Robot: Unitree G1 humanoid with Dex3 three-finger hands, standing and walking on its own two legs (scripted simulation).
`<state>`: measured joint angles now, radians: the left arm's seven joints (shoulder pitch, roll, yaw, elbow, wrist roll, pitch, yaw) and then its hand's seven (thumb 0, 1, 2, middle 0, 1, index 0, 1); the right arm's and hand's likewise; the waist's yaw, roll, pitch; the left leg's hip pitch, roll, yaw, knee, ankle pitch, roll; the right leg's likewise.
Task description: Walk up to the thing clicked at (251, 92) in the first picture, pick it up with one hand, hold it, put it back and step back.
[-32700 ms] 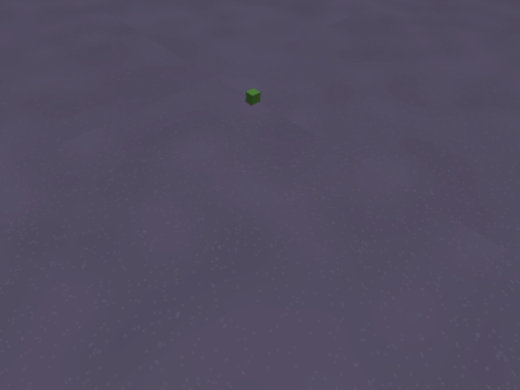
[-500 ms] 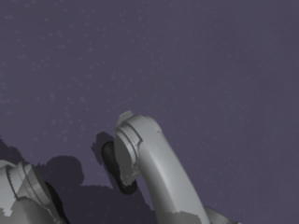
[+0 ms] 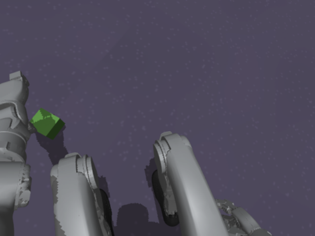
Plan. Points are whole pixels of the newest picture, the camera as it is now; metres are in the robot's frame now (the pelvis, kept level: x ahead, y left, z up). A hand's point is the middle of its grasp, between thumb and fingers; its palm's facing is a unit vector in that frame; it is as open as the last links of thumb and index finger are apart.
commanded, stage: withdraw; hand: left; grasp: from above
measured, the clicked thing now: (47, 124) +0.47 +0.27 -0.32
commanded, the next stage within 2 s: home in 0.28 s
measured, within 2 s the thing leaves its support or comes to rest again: neither
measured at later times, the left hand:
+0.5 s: hand (33, 110) +0.48 +0.27 -0.18, palm faces -0.45 -0.07 -0.89, open 13.8 cm
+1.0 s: hand (11, 136) +0.36 +0.23 +0.01, palm faces -0.26 -0.72 -0.64, open 8.5 cm
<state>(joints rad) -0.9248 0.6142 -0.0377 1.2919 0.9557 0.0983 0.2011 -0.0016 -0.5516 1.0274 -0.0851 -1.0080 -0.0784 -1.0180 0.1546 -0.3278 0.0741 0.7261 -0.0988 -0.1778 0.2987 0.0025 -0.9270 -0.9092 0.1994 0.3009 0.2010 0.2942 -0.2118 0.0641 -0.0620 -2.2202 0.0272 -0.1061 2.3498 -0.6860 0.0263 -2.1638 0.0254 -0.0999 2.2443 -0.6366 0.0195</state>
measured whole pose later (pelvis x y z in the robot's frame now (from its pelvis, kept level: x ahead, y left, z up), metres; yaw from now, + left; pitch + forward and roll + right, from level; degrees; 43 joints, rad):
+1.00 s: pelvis +0.01 -0.01 +0.13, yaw +5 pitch +33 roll -4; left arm -0.40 0.39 -0.01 0.67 0.44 0.08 0.06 0.00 0.61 0.92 -0.23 -0.42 -0.23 -0.42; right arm 0.20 -0.27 -0.01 0.65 0.01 -0.04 0.04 0.01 -0.90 -0.90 0.21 0.30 0.21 0.29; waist -0.09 0.05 -0.22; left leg -1.83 0.01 -0.05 1.91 -0.66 0.01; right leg -1.80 0.01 -0.05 1.86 -0.63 0.00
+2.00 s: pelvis +0.10 +0.01 +0.36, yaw +9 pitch +11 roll -3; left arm 0.51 0.22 0.03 -0.11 -0.06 0.44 0.02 0.01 0.91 0.89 -0.20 -0.30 -0.20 -0.30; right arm 0.29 -0.23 0.04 0.50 0.01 -0.21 -0.18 0.01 -0.90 -0.90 0.21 0.30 0.21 0.29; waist -0.03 0.04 -0.18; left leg -0.69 0.01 -0.06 1.00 -0.50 0.01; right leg -0.64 0.00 -0.06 0.93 -0.47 0.01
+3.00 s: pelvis +0.09 +0.01 +0.36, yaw +9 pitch +10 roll -3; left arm 0.50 0.23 0.03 -0.13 -0.06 0.45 0.02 0.01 0.91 0.89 -0.20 -0.30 -0.21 -0.30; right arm 0.30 -0.22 0.04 0.52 0.01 -0.22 -0.17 0.01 -0.90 -0.90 0.21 0.30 0.21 0.29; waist -0.03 0.05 -0.16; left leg -0.69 0.01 -0.05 1.02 -0.50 0.01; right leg -0.65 0.01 -0.06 0.94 -0.47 0.01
